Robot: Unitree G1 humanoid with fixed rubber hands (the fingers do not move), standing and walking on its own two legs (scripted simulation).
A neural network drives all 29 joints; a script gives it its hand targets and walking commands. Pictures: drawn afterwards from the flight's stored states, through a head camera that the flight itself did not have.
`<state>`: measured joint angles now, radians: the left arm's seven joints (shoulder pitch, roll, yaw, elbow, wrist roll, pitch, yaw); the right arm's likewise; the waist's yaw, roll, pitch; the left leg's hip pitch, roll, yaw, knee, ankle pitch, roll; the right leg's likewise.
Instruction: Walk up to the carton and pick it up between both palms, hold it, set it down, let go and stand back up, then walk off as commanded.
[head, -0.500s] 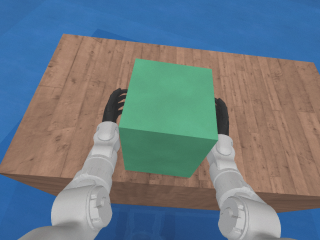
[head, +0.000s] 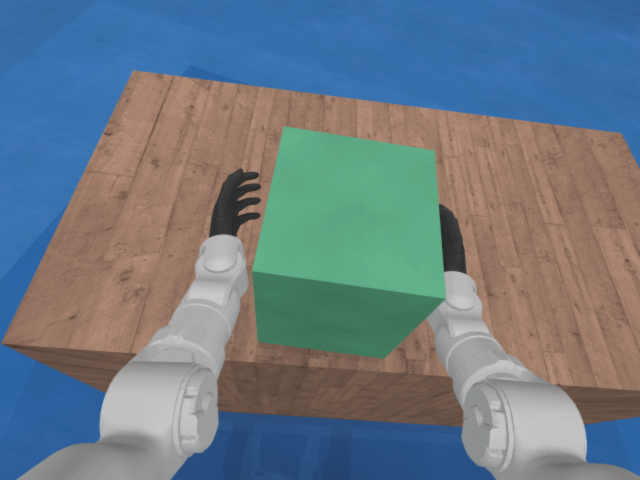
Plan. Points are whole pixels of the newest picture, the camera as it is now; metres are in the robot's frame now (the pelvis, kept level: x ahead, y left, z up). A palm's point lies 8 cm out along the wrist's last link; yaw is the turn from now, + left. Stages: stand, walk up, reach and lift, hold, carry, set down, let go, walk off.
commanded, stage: set down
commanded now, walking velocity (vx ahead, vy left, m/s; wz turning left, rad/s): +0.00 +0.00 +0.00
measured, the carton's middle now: (338, 254) +0.40 -0.02 -0.02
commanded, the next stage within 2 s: none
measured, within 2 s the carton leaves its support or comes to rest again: neither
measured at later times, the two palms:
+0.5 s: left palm (205, 224) +0.38 +0.16 +0.06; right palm (479, 233) +0.38 -0.17 +0.09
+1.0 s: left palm (178, 214) +0.34 +0.16 +0.13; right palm (538, 269) +0.31 -0.20 +0.13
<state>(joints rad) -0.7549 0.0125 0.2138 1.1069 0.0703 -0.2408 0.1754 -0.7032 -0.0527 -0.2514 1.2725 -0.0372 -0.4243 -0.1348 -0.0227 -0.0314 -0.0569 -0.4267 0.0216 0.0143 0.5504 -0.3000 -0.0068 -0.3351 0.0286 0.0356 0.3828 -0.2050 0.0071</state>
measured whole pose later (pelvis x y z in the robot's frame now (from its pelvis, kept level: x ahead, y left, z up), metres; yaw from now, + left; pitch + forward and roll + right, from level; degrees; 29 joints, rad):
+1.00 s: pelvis -0.10 +0.00 -0.01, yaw -1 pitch +6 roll -4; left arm -1.04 0.24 0.02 1.25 -0.28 0.20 0.16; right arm -0.93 -0.20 -0.15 1.12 0.15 0.19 -0.14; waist -0.05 0.05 -0.13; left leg -0.46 0.02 0.01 0.58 -0.23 -0.01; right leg -0.36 0.03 0.04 0.38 -0.13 0.04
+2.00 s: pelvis -0.08 -0.01 +0.00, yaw -1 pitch +8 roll -3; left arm -0.40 0.24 -0.02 1.05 -0.19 -0.29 0.04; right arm -0.35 -0.20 -0.01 0.92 0.17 -0.27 -0.06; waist -0.03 0.02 -0.11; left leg -0.45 0.02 0.01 0.54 -0.22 -0.01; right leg -0.37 0.03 0.04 0.38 -0.15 0.04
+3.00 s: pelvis -0.06 -0.01 +0.00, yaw +0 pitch +9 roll -3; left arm 0.07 0.24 -0.05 0.74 -0.17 -0.37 -0.02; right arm 0.02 -0.14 0.01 0.83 0.17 -0.51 -0.04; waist 0.01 0.00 -0.05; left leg -0.44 0.02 0.01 0.53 -0.25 0.00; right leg -0.36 0.03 0.04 0.38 -0.18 0.04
